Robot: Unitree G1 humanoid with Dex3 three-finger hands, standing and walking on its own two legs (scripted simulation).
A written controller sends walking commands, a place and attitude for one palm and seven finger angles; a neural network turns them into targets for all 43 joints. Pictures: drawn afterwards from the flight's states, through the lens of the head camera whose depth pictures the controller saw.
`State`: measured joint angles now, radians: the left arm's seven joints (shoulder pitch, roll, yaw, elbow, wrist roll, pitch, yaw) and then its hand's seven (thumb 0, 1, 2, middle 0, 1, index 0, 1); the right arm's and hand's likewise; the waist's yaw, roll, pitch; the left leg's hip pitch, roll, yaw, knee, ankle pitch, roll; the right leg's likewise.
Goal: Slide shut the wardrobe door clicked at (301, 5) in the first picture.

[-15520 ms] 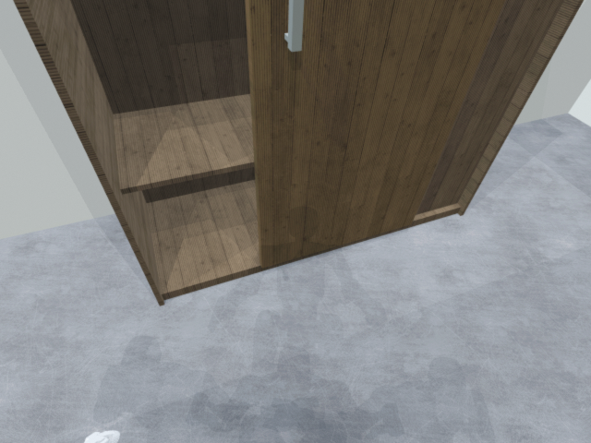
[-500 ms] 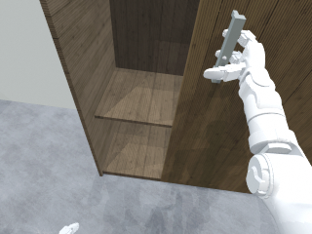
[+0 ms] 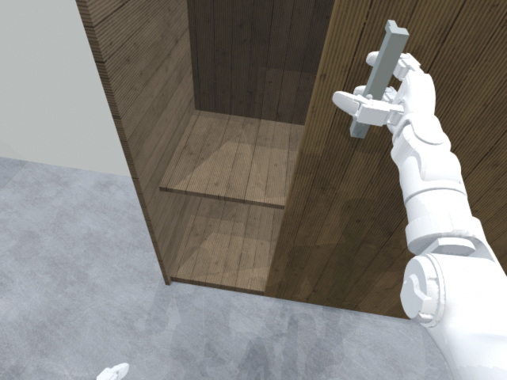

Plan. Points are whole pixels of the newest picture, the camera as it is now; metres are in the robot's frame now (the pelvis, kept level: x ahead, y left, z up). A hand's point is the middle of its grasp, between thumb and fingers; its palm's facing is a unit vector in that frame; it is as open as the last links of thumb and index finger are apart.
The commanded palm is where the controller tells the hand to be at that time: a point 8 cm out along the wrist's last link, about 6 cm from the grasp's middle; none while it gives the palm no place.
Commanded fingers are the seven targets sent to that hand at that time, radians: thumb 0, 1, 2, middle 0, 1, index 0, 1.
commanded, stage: grip the handle and tug to test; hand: right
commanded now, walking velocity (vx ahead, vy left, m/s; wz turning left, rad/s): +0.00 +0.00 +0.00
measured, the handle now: (373, 82) +0.54 -0.11 +0.24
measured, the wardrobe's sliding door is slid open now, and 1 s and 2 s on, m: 0.39 0.39 0.37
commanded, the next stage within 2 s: tug the door sideways, standing still in 1.02 s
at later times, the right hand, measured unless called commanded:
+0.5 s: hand (367, 96) +0.48 -0.09 +0.24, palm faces +0.02 +1.00 +0.01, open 6.4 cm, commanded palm +0.45 -0.15 +0.24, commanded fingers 0.00 -0.90 -0.90 0.45 1.40 0.45 1.40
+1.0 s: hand (365, 99) +0.47 -0.09 +0.24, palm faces +0.01 +1.00 +0.00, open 6.6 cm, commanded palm +0.42 -0.15 +0.24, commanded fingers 0.00 -0.90 -0.90 0.45 1.40 0.45 1.40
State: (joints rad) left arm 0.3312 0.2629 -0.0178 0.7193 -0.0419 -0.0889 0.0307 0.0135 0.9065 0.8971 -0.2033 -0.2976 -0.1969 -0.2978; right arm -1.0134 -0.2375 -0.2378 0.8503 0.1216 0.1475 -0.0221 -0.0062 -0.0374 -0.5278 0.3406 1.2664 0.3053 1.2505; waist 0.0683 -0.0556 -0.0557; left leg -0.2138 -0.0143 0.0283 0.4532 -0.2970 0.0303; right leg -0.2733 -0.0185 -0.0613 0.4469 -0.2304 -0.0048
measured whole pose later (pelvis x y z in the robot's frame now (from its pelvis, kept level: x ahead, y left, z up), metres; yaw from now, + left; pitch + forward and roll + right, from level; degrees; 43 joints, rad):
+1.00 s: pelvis +0.04 +0.00 +0.00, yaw +3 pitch +3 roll -1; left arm 0.26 0.26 -0.02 0.64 -0.05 0.00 0.02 0.02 0.91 0.90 -0.20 -0.30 -0.20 -0.30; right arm -0.71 -0.21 -0.25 0.36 0.16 0.33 -0.03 -0.01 -0.72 -0.75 0.28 1.34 0.20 1.28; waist 0.06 -0.06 -0.07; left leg -0.13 -0.02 -0.02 0.40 -0.31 0.03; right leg -0.18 -0.01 -0.07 0.40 -0.24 -0.01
